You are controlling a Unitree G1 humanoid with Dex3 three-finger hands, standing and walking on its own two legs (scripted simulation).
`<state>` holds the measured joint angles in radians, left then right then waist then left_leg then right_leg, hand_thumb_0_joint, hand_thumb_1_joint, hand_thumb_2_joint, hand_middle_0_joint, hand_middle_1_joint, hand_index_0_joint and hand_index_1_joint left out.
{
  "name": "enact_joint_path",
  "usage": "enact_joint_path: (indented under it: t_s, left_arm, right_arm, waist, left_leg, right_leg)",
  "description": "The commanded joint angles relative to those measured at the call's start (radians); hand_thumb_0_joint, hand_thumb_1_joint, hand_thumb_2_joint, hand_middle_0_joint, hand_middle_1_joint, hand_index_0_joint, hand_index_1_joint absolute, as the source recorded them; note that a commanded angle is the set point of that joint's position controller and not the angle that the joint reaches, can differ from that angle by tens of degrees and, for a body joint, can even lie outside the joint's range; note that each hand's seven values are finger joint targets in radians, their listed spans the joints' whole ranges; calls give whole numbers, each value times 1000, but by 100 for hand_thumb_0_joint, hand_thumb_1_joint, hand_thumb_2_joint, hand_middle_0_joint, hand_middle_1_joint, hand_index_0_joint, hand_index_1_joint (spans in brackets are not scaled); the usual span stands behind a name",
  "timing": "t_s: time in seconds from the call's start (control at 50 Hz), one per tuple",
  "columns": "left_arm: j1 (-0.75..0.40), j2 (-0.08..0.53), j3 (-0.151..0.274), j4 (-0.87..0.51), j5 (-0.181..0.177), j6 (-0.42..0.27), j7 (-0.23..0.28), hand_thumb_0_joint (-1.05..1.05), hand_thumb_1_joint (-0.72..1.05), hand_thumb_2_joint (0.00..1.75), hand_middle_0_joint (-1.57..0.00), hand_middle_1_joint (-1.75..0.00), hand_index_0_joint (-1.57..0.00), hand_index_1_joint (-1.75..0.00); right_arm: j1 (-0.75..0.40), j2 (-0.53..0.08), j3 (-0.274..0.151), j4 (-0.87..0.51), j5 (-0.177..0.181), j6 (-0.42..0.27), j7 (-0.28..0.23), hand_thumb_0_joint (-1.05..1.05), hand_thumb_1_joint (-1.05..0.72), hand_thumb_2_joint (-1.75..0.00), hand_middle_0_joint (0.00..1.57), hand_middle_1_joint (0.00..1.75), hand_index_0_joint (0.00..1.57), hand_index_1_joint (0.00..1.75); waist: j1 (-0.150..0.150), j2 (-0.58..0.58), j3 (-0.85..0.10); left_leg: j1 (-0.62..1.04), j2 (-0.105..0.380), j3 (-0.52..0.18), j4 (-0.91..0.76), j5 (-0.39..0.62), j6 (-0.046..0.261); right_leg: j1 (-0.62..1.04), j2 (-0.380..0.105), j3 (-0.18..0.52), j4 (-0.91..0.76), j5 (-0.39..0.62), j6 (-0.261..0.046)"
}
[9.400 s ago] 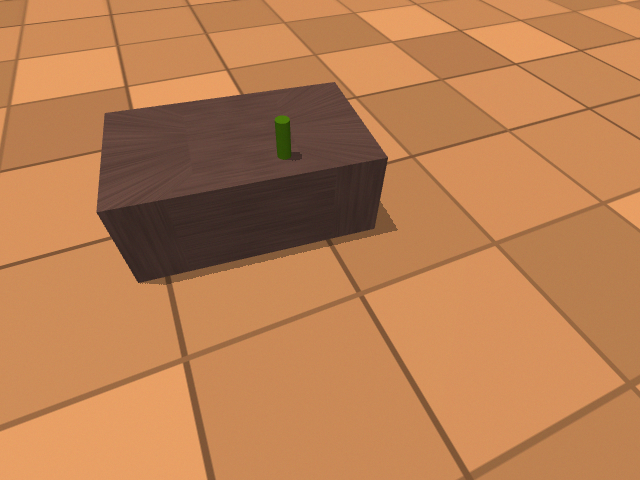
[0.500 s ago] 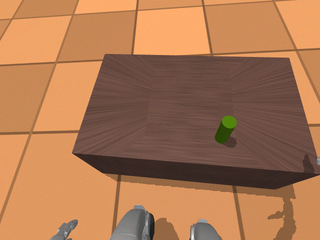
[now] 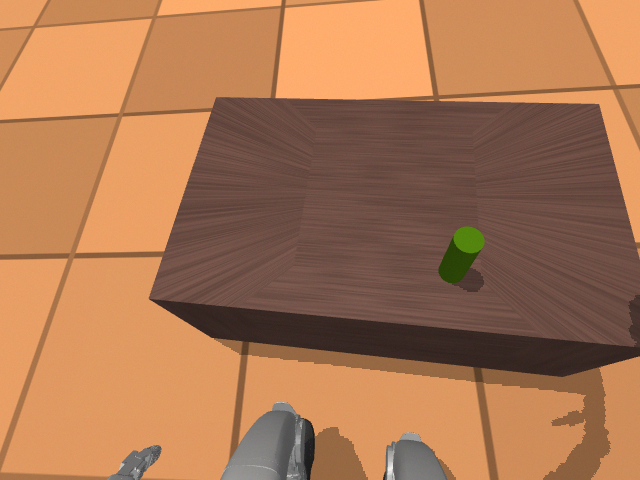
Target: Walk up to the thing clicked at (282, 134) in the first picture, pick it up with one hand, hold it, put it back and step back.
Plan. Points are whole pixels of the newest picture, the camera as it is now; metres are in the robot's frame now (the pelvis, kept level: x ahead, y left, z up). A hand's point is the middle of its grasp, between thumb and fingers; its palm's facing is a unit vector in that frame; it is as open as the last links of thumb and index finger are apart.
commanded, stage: go down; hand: right
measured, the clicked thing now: (459, 257) +0.49 -0.18 -0.24
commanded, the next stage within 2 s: approach in 0.36 s
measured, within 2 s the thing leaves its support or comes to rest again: neither
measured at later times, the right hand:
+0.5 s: hand out of the picture +0.41 -0.38 +0.04, palm faces +0.16 +0.98 -0.07, open 17.5 cm
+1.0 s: hand (562, 268) +0.44 -0.32 -0.15, palm faces +0.07 +1.00 +0.01, open 17.6 cm
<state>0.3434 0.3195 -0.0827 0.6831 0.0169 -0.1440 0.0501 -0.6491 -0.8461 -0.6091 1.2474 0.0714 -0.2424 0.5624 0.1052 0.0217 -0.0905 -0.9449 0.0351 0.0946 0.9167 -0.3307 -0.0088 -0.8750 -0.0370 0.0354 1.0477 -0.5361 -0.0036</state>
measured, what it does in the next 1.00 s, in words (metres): lowers itself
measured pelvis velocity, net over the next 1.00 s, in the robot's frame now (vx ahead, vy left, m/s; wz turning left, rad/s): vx -0.05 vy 0.00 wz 0.04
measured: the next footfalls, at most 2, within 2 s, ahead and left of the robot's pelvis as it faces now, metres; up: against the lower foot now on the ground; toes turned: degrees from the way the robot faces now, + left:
none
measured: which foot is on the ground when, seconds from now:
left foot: down 0.00-1.00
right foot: down 0.00-1.00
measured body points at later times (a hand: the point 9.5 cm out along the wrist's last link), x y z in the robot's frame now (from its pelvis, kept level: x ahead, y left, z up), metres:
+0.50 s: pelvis -0.01 +0.00 -0.01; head +0.14 -0.04 +0.41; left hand +0.03 +0.27 -0.10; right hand +0.40 -0.43 +0.05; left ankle +0.05 +0.14 -0.67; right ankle -0.03 -0.11 -0.67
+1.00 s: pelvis -0.05 +0.00 -0.17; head +0.17 -0.05 +0.22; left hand +0.04 +0.27 -0.27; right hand +0.43 -0.37 -0.15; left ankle +0.05 +0.14 -0.67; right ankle -0.03 -0.11 -0.67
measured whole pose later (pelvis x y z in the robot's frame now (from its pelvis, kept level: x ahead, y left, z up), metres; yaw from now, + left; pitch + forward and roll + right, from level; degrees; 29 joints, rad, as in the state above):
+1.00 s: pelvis -0.05 +0.00 -0.17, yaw +2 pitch +36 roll +6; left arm 0.20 0.33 -0.12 0.63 0.07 -0.17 0.01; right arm -0.86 -0.82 -0.73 1.26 0.14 -0.53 0.62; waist 0.19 0.00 -0.14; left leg -1.73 0.07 0.09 1.61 -0.50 -0.01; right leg -1.65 -0.02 0.07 1.78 -0.75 -0.01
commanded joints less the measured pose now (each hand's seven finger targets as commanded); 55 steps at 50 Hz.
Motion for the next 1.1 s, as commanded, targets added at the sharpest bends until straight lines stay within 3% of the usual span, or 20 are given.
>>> enact_joint_path:
  t_s: [0.0, 0.1, 0.2, 0.24, 0.28, 0.34, 0.38, 0.42, 0.46, 0.56, 0.66, 0.7, 0.78, 0.8, 0.86, 0.92, 1.02, 1.04, 1.06, 1.08]
  left_arm:
    - [159, 204, 71, -45, -6, -20, 14, 0, 89, 91, -19, -30, -19, -30]
    - [146, 205, 65, -41, -4, -20, 14, 0, 90, 91, -19, -30, -19, -30]
    - [160, 203, 58, -49, -7, -20, 13, 0, 89, 92, -19, -30, -19, -30]
    - [154, 202, 53, -51, -6, -19, 12, 0, 89, 91, -19, -30, -19, -30]
    - [150, 200, 49, -44, -6, -19, 13, 0, 89, 91, -19, -30, -19, -30]
    - [151, 205, 51, -50, -7, -21, 15, 0, 89, 91, -19, -30, -19, -30]
    - [159, 203, 46, -51, -6, -21, 15, 0, 89, 92, -19, -30, -19, -30]
    - [166, 208, 47, -42, -7, -21, 14, 0, 88, 92, -19, -30, -18, -30]
    - [166, 203, 42, -44, -4, -18, 12, 0, 88, 91, -20, -30, -19, -31]
    - [132, 196, 36, -44, 3, -29, 3, 0, 88, 91, -19, -29, -18, -30]
    - [110, 193, 27, -50, 12, -45, -10, 0, 86, 92, -19, -29, -18, -30]
    - [107, 195, 27, -69, 16, -49, -15, 0, 86, 93, -19, -29, -18, -31]
    - [87, 215, 24, -89, 17, -44, -13, 0, 88, 92, -18, -29, -17, -30]
    - [84, 216, 25, -87, 20, -42, -13, 0, 88, 92, -18, -29, -17, -30]
    - [83, 224, 29, -76, 32, -35, -14, 0, 88, 92, -18, -29, -17, -30]
    - [83, 229, 42, -70, 44, -35, -21, 0, 88, 91, -18, -29, -17, -30]
    - [85, 235, 39, -48, 61, -23, -45, 0, 89, 91, -19, -29, -18, -30]
    - [78, 215, 24, -36, 64, -20, -53, 0, 89, 91, -19, -29, -18, -30]
    - [87, 223, 30, -42, 67, -15, -56, 0, 90, 91, -19, -29, -19, -30]
    - [82, 220, 20, -44, 68, -9, -60, 0, 90, 90, -19, -29, -19, -30]
  right_arm:
    - [-310, -408, -56, -195, 30, -70, 7, 0, 58, -7, 4, 6, 4, 6]
    - [-327, -427, -54, -173, 24, -70, 4, 0, 57, -6, 4, 5, 4, 5]
    - [-359, -465, -73, -192, 28, -70, 9, 0, 57, -7, 4, 5, 4, 5]
    - [-348, -445, -56, -139, 25, -66, 9, 0, 56, -7, 4, 5, 4, 5]
    - [-370, -470, -66, -144, 24, -72, 7, 0, 57, -7, 4, 5, 4, 5]
    - [-378, -479, -63, -151, 21, -74, 9, 0, 55, -7, 4, 5, 4, 5]
    - [-394, -490, -71, -181, 26, -76, 11, 0, 55, -7, 4, 5, 4, 5]
    - [-373, -471, -65, -137, 31, -71, 19, 0, 56, -7, 4, 5, 4, 5]
    - [-363, -475, -70, -116, 28, -71, 14, 0, 54, -9, 3, 6, 4, 6]
    - [-375, -382, -42, -58, 58, -125, 30, 0, 60, -8, 3, 6, 4, 6]
    - [-367, -285, -38, -29, 120, -243, 55, 0, 60, -8, 3, 6, 4, 6]
    - [-362, -262, -44, -86, 141, -289, 65, 0, 60, -7, 4, 5, 5, 5]
    - [-382, -330, -123, -134, 166, -346, 77, 0, 60, -4, 6, 4, 6, 4]
    - [-358, -323, -129, -103, 161, -349, 79, 0, 58, -3, 6, 4, 6, 4]
    - [-442, -416, -188, -196, 134, -373, 76, 0, 56, -3, 6, 4, 6, 4]
    - [-548, -373, -158, -218, 97, -360, 64, 0, 52, -4, 6, 4, 6, 4]
    - [-626, -365, -151, -210, 48, -339, 4, 0, 49, -4, 7, 4, 6, 4]
    - [-628, -316, -114, -139, 33, -329, -8, 0, 47, -5, 7, 4, 6, 4]
    - [-697, -332, -114, -218, 29, -336, -21, 0, 46, -5, 7, 4, 6, 4]
    - [-691, -326, -102, -179, 17, -328, -36, 0, 46, -5, 7, 4, 6, 4]
  waist:
    - [-13, -212, -444]
    - [-17, -227, -390]
    - [-18, -210, -472]
    - [-3, -196, -401]
    - [-10, -210, -389]
    - [-12, -213, -423]
    - [-15, -244, -486]
    - [-5, -233, -457]
    - [-6, -226, -422]
    - [19, -177, -337]
    - [35, -186, -394]
    - [36, -191, -473]
    - [36, -223, -566]
    - [33, -211, -562]
    - [22, -295, -673]
    - [65, -342, -749]
    - [97, -364, -795]
    - [113, -341, -724]
    - [132, -354, -760]
    - [135, -340, -748]
  left_leg:
    - [299, -22, -57, -35, 281, 58]
    - [218, -26, -50, -46, 171, 53]
    - [313, -23, -60, -27, 257, 56]
    - [288, -22, -62, -37, 215, 52]
    - [260, -22, -60, -40, 166, 50]
    - [281, -24, -59, -34, 174, 48]
    - [294, -22, -64, -19, 238, 52]
    - [237, -29, -51, -5, 242, 54]
    - [225, -28, -54, -6, 236, 56]
    - [101, -30, -54, 47, 142, 51]
    - [-76, -29, -54, 205, 119, 52]
    - [-92, -29, -61, 278, 138, 55]
    - [-156, -18, -65, 427, 163, 57]
    - [-173, -16, -64, 459, 157, 55]
    - [-224, -6, -71, 556, 170, 58]
    - [-301, 0, -66, 626, 167, 55]
    - [-386, 10, -58, 731, 163, 53]
    - [-462, 8, -49, 745, 107, 50]
    - [-451, 13, -53, 762, 122, 48]
    - [-461, 14, -52, 770, 90, 46]
  right_leg:
    - [217, 11, 31, -128, 544, 4]
    - [210, 2, 48, -142, 444, 2]
    - [165, 15, 26, -118, 477, -2]
    - [129, 18, 20, -121, 402, -11]
    - [109, 16, 25, -130, 345, -12]
    - [124, 18, 24, -129, 351, -12]
    - [163, 15, 21, -107, 438, -7]
    - [174, 5, 39, -98, 516, 2]
    - [155, 3, 37, -91, 504, 1]
    - [35, -4, 48, -50, 351, -8]
    - [-94, -3, 53, 103, 351, -2]
    - [-171, 7, 41, 183, 348, -5]
    - [-311, 14, 37, 323, 366, 1]
    - [-358, 19, 36, 351, 356, 1]
    - [-394, 24, 32, 434, 376, 10]
    - [-398, 24, 40, 509, 382, 11]
    - [-483, 25, 42, 619, 366, 12]
    - [-525, 24, 50, 632, 318, 9]
    - [-561, 29, 41, 669, 296, 5]
    - [-611, 34, 38, 678, 241, 2]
